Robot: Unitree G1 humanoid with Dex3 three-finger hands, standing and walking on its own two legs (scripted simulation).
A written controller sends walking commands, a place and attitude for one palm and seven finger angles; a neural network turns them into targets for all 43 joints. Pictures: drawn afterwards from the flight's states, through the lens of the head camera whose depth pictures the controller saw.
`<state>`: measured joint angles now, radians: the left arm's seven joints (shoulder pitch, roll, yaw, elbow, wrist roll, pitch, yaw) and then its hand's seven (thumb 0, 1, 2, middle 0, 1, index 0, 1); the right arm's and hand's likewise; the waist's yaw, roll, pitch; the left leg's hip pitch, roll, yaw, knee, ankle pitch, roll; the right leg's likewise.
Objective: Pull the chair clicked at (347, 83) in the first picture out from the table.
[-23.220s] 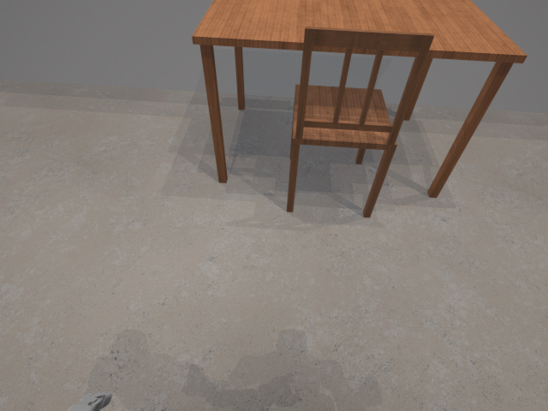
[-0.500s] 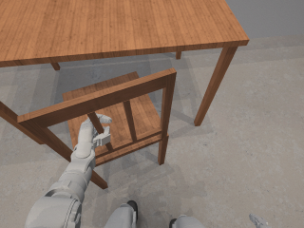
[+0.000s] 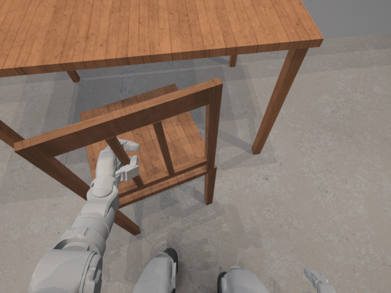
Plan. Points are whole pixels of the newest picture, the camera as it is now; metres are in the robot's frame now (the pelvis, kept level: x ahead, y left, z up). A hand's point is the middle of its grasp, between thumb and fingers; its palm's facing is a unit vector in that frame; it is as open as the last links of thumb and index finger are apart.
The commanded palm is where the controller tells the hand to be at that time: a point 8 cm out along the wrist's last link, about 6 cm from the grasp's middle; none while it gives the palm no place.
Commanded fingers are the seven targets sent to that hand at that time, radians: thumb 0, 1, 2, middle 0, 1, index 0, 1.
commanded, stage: step backward, pulling the chair out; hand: left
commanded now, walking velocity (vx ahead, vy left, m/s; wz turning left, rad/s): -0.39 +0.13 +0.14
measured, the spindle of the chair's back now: (127, 163) +0.41 +0.17 -0.08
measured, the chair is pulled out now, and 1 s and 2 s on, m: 0.14 0.16 0.19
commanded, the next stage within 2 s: none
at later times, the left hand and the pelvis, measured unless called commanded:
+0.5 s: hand (133, 170) +0.37 +0.15 -0.05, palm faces +0.04 -0.98 -0.18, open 5.1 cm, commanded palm +0.36 +0.20 -0.05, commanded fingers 0.00 0.90 0.90 -0.50 -1.45 -0.50 -1.45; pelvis -0.01 +0.00 +0.00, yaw +0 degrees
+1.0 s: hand (133, 173) +0.37 +0.15 -0.05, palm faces +0.04 -0.98 -0.19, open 5.2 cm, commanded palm +0.35 +0.20 -0.05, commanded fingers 0.00 0.90 0.90 -0.50 -1.45 -0.50 -1.45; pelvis -0.02 +0.00 +0.00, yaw +2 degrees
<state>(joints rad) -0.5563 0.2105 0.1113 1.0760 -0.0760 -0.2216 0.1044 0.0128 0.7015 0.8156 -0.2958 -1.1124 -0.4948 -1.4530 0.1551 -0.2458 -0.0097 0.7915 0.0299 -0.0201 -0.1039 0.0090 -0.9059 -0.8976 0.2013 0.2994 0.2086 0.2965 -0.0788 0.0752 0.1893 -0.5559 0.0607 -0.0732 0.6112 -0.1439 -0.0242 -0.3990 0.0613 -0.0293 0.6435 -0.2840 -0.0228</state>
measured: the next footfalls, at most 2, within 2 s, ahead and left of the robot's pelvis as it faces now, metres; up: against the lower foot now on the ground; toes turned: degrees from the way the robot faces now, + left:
left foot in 1.56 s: +0.06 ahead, +0.14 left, +0.00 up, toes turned +2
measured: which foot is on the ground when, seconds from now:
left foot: down 0.00-1.00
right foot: down 0.00-1.00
